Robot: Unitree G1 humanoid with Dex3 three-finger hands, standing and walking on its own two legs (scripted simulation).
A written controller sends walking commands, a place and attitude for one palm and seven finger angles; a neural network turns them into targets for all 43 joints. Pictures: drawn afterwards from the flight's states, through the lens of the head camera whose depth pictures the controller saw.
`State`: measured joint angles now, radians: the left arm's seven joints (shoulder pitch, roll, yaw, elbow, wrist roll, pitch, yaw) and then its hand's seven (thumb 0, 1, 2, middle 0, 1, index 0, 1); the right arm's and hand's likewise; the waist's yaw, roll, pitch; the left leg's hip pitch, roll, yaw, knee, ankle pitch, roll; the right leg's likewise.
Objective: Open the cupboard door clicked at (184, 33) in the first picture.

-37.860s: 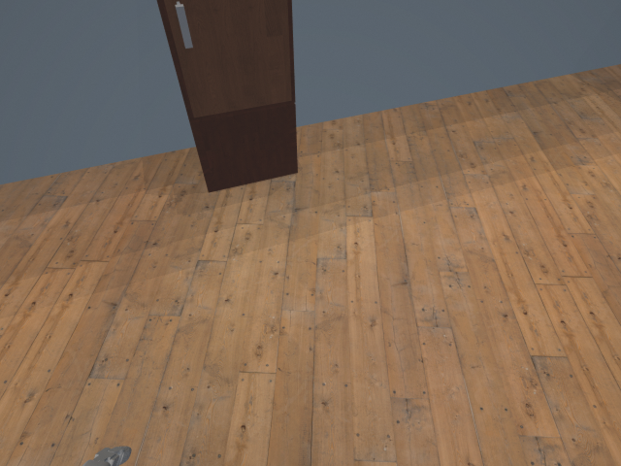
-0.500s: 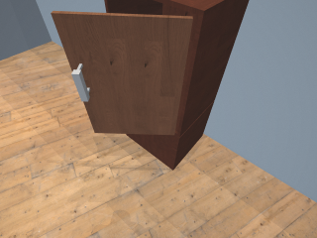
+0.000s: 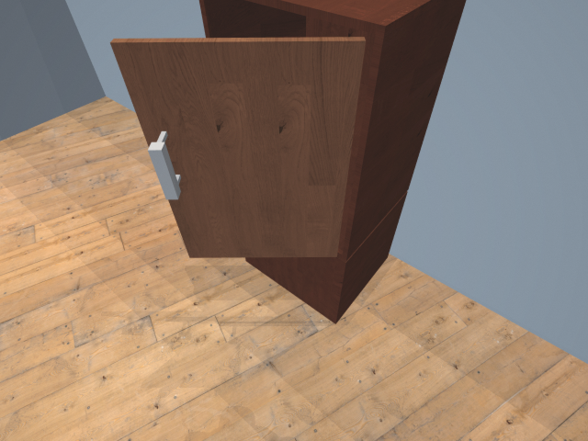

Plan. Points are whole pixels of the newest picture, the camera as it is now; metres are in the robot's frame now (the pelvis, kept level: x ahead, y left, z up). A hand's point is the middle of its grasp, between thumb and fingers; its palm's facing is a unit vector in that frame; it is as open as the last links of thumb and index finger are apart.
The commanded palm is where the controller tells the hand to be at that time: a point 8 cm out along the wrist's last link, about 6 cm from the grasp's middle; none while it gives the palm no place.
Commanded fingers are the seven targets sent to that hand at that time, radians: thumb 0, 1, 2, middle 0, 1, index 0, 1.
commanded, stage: look again from close up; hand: left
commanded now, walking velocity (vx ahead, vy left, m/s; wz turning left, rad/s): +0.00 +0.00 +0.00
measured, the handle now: (168, 165) +0.62 +0.30 +0.02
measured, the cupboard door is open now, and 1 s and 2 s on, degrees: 39 39 39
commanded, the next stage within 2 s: shuffle to correct the standing spot in 0.18 s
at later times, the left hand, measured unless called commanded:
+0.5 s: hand out of the picture +0.01 +0.18 -0.18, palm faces +0.03 -0.98 -0.18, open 7.4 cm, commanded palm none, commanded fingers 0.00 0.90 0.90 -0.20 -0.30 -0.20 -0.30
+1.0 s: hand (185, 419) +0.19 +0.19 -0.16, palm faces +0.03 -0.97 -0.25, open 7.4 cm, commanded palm none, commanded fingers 0.00 0.90 0.90 -0.20 -0.30 -0.20 -0.30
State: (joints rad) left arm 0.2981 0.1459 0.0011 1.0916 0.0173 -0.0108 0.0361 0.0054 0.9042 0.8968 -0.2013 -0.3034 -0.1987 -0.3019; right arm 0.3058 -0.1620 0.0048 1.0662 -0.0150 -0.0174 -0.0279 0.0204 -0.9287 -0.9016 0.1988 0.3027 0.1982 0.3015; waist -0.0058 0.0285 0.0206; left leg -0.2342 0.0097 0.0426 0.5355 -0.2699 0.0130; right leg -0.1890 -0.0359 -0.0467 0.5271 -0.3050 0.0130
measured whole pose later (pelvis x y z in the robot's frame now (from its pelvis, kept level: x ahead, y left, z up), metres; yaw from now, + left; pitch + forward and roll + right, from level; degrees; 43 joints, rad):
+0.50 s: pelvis +0.02 +0.01 +0.00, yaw +0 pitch -1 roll +0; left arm 0.32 0.16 0.01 1.07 0.03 0.00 0.02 0.00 0.90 0.90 -0.20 -0.30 -0.20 -0.30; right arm 0.30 -0.17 0.00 1.08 -0.02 0.00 -0.01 0.01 -0.91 -0.90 0.20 0.30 0.20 0.30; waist 0.01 0.00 0.03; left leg -0.25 0.01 0.04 0.58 -0.32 0.02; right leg -0.19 -0.04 -0.05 0.54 -0.34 0.02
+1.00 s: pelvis +0.09 +0.01 -0.01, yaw +2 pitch -1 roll +1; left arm 0.13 0.15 0.02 0.97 0.02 -0.03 0.04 0.00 0.91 0.90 -0.20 -0.30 -0.20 -0.30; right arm 0.32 -0.14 -0.02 1.08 0.00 0.00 -0.04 0.01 -0.90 -0.90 0.20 0.30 0.20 0.30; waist -0.03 0.03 0.09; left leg -0.22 -0.05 0.02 0.76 -0.52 0.01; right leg -0.32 -0.03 -0.11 0.62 -0.28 -0.06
